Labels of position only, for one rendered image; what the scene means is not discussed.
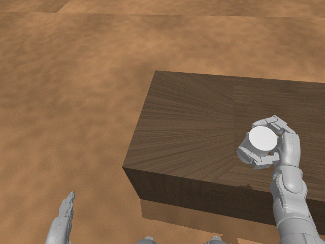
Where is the can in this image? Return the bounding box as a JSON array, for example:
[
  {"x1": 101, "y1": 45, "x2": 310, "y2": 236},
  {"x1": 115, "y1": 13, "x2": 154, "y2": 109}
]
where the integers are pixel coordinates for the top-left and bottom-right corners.
[{"x1": 237, "y1": 126, "x2": 277, "y2": 164}]

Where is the right robot arm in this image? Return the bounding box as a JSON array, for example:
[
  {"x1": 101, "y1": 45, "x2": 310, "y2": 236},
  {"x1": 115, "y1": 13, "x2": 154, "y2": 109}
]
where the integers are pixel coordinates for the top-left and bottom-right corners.
[{"x1": 270, "y1": 165, "x2": 325, "y2": 244}]

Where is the right robot hand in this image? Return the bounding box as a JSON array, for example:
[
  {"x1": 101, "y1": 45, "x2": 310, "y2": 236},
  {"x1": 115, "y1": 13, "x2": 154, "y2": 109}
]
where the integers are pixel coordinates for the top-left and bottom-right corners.
[{"x1": 237, "y1": 115, "x2": 301, "y2": 170}]

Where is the left robot hand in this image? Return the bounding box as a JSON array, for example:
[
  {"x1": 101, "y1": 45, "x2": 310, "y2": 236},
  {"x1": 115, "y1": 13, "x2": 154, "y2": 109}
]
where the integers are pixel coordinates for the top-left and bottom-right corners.
[{"x1": 45, "y1": 191, "x2": 75, "y2": 244}]

